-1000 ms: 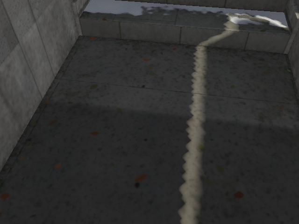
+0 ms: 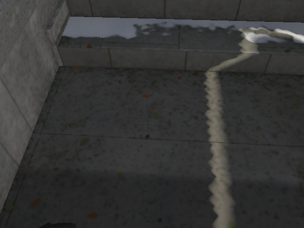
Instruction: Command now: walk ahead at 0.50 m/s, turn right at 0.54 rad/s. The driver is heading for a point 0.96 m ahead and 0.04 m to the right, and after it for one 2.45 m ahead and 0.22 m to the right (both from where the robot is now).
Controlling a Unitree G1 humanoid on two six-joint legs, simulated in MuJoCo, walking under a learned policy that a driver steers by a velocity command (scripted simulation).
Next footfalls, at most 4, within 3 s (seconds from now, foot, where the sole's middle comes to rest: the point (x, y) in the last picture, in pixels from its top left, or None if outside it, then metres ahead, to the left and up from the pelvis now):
0.52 left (144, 218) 0.49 0.06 -0.75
1.02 right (189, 163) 0.74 -0.17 -0.75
1.46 left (130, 136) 0.91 0.11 -0.75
1.88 right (173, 131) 0.93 -0.11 -0.75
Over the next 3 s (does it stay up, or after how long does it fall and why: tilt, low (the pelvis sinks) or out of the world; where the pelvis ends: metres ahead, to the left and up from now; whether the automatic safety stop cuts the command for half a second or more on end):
stays up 0.89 -0.01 0.03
